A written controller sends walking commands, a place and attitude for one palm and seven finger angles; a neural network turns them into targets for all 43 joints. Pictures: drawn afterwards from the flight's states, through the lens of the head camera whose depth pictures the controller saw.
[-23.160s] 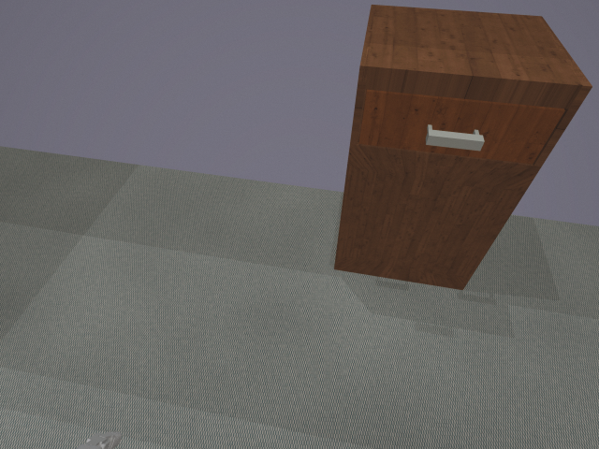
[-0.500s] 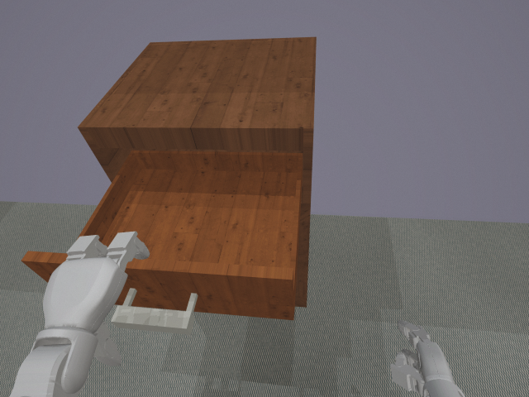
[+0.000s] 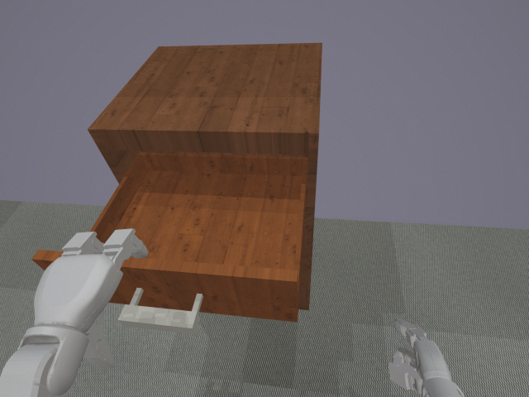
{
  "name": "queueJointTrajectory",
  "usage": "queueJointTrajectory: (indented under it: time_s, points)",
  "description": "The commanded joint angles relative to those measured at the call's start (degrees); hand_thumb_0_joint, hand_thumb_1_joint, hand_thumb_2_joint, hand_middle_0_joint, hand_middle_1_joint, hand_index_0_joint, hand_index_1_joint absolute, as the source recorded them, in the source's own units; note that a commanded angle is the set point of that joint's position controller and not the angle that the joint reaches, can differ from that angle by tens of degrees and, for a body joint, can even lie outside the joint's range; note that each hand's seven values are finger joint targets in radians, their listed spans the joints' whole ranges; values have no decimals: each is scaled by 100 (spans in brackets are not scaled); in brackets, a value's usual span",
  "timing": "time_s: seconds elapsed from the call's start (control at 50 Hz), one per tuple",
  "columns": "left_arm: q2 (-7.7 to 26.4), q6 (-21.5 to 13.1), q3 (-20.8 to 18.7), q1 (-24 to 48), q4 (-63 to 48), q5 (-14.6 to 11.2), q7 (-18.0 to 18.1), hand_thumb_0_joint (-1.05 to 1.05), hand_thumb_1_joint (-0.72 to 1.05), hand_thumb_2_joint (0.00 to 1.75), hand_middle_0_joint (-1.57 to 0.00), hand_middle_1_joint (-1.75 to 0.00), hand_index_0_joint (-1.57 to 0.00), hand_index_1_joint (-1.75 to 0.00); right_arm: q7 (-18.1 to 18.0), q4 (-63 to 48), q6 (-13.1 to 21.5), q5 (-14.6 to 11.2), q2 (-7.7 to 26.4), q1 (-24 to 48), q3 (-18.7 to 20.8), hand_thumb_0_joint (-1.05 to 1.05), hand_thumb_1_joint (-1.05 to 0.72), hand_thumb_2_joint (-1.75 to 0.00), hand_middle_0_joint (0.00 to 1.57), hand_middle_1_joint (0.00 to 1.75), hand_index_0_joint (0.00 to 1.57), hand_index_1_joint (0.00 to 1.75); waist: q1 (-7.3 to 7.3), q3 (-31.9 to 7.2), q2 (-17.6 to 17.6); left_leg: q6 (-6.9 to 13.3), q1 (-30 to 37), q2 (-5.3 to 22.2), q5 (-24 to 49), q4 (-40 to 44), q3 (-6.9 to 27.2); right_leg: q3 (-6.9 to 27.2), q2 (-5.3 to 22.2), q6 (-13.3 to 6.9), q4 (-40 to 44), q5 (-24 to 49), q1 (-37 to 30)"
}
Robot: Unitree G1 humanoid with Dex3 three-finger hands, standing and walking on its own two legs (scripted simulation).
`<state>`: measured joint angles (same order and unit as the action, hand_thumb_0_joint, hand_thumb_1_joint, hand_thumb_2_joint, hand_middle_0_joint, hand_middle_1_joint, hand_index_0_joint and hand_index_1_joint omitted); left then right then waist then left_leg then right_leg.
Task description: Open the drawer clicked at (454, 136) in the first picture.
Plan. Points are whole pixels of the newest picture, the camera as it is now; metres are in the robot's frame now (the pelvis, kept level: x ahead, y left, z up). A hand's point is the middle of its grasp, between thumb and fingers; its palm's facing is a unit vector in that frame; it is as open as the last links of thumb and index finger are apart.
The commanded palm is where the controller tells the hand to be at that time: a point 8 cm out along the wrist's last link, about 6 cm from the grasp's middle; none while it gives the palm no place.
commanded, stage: draw the hand back to the body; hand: left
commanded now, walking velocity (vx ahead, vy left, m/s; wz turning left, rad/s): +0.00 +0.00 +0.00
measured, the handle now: (164, 307) +0.25 +0.24 -0.06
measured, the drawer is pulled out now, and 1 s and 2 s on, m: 0.30 0.30 0.30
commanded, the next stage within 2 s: step back with the hand held close in 1.46 s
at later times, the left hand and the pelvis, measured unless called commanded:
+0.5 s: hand (94, 298) +0.19 +0.26 +0.10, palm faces +0.07 -0.22 -0.97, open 13.8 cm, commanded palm +0.16 +0.27 +0.16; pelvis +0.00 +0.00 +0.00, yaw +0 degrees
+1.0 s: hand (106, 267) +0.21 +0.23 +0.15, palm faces +0.36 -0.82 -0.44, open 10.9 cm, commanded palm +0.16 +0.28 +0.17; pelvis +0.03 +0.00 +0.00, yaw +1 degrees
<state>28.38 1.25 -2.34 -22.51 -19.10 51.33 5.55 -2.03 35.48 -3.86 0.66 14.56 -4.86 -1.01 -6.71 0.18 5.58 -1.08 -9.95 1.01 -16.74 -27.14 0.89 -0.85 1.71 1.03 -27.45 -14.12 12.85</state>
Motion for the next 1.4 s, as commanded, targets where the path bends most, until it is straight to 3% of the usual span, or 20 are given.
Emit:
queueJointTrajectory:
  time_s: [0.0,0.04,0.08,0.12,0.18,0.26,0.44,0.46,0.48,0.5,0.52,0.54,0.66,0.84,0.88,1.06,1.12,1.24,1.3,1.38]
  points:
    - [1066,-143,-922,648,-1231,-6,347,0,-50,30,-30,-120,-30,-120,-34,-975,337,17,499,897,232,0,-90,-90,20,30,20,30,5,-934,-225,137,3,-121,1550,310,-255,-163,-126,-191,337,1052,-428]
    - [1033,-95,-905,542,-1338,-32,328,0,-50,30,-30,-120,-30,-120,-3,-1041,361,1,483,878,200,0,-90,-90,20,30,20,30,-14,-1039,-164,141,-4,-105,1511,314,-250,-178,-94,-195,307,987,-476]
    - [1117,-19,-1003,452,-1051,-63,278,0,-50,30,-30,-120,-30,-120,-21,-984,304,-6,508,893,230,0,-90,-90,20,30,20,30,4,-801,-436,149,-105,-118,1418,336,-284,-159,-117,-176,356,984,-415]
    - [1212,7,-1075,546,-1161,-123,231,0,-50,30,-30,-120,-30,-120,-17,-1050,326,-64,528,1055,205,0,-90,-90,20,30,20,30,34,-728,-209,131,-117,-86,1300,367,-242,-92,-140,-206,384,858,-397]
    - [1229,-35,-1104,233,-1315,-159,192,0,-50,30,-30,-120,-30,-120,-20,-1116,325,-27,541,852,231,0,-90,-90,20,30,20,30,-27,-972,-356,167,-27,-87,1543,303,-278,-159,-80,-170,312,1153,-517]
    - [1259,-83,-1220,57,-1306,-256,170,0,-50,30,-30,-120,-30,-120,-21,-1142,320,-48,536,853,216,0,-90,-90,20,30,20,30,22,-742,-419,157,-154,-61,1362,281,-272,-165,-80,-166,334,967,-362]
    - [1444,-256,-1499,-142,-1545,-398,207,0,-50,30,-30,-120,-30,-120,-37,-1243,373,-56,563,720,215,0,-90,-90,20,30,20,30,30,-915,-255,169,-94,-25,1329,132,-242,-167,-22,-160,281,971,-272]
    - [-777,-480,-1140,173,-1209,-4490,155,0,-47,32,-30,-118,-30,-118,-187,-1404,780,-197,89,360,186,0,-90,-90,20,30,20,30,607,-411,-700,287,394,128,1034,258,-203,-365,-154,-180,273,765,-427]
    - [-200,-645,-1359,-20,-1115,-4628,201,0,-43,33,-29,-115,-29,-115,-282,-1259,1044,-163,283,302,178,0,-90,-90,20,30,20,30,493,-460,-803,272,380,179,938,268,-178,-330,-107,-145,265,638,-449]
    - [42,-790,-1723,-126,-1548,-4958,273,0,-40,34,-29,-113,-29,-113,-396,-1238,1147,-139,281,271,152,0,-90,-90,20,30,20,30,376,-643,-801,257,450,134,1133,352,-192,-352,-59,-115,385,761,-630]
    - [185,-882,-1878,-112,-1687,-5070,322,0,-36,36,-29,-111,-29,-111,-463,-1146,1285,-102,296,333,111,0,-90,-90,20,30,20,30,346,-658,-700,232,480,111,1216,382,-183,-335,-52,-107,396,838,-695]
    - [90,-982,-1775,44,-2126,-5107,339,0,-32,37,-29,-109,-29,-109,-483,-1162,1424,-79,258,239,96,0,-90,-90,20,30,20,30,340,-791,-461,213,514,109,1446,403,-194,-334,3,-102,365,988,-773]
    - [-101,-1071,-1815,-273,-2027,-5223,323,0,-12,47,-27,-95,-27,-95,-422,-911,1712,-29,213,191,105,0,-90,-90,20,30,20,30,305,-265,58,136,306,110,1810,479,-249,-334,31,-157,463,1404,-794]
    - [-237,-1117,-1887,-723,-2010,-5325,173,0,20,60,-25,-75,-25,-75,-296,-877,1701,-72,212,235,197,0,-90,-90,20,30,20,30,311,-462,-326,134,341,144,2242,376,-267,-377,-2,-122,452,1861,-853]
    - [-156,-1128,-1964,-768,-2146,-5326,178,0,27,63,-25,-70,-25,-70,-296,-888,1679,-74,210,222,226,0,-90,-90,20,30,20,30,305,-737,-303,151,463,134,2399,323,-298,-351,16,-107,418,2059,-924]
    - [-153,-1057,-2035,-719,-2063,-5360,195,0,58,76,-22,-50,-22,-50,-316,-885,1575,-107,191,238,216,0,-90,-90,20,30,20,30,331,-563,-411,128,408,130,2293,347,-256,-399,15,-97,425,1923,-785]
    - [-64,-1065,-2088,-539,-2270,-5356,196,0,69,81,-22,-43,-22,-43,-324,-917,1572,-110,215,300,203,0,-90,-90,20,30,20,30,314,-573,-116,115,446,100,2127,355,-260,-360,6,-125,484,1742,-745]
    - [-166,-1029,-2008,-611,-2093,-5352,194,0,90,90,-20,-30,-20,-30,-305,-904,1568,-103,192,277,184,0,-90,-90,20,30,20,30,326,-413,-242,114,382,114,1992,391,-236,-399,0,-117,488,1590,-666]
    - [-121,-1020,-2051,-576,-2104,-5370,194,0,90,90,-20,-30,-20,-30,-302,-948,1558,-107,190,302,174,0,-90,-90,20,30,20,30,304,-449,-395,118,336,112,1940,418,-206,-400,8,-109,451,1554,-710]
    - [-125,-1034,-2060,-610,-2121,-5367,201,0,90,90,-20,-30,-20,-30,-304,-944,1568,-105,174,300,169,0,-90,-90,20,30,20,30,295,-469,-233,107,355,109,1831,437,-207,-392,9,-125,471,1431,-702]
